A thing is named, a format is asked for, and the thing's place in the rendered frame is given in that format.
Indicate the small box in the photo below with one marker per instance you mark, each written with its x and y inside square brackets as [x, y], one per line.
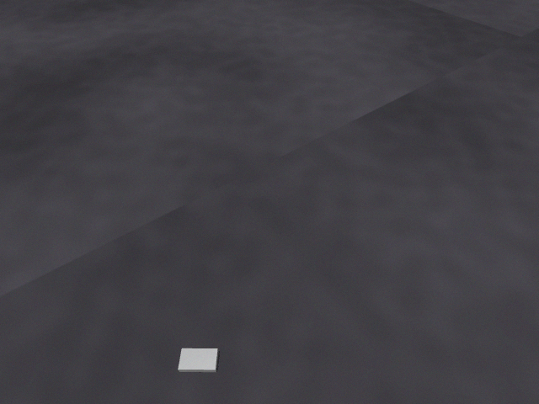
[198, 360]

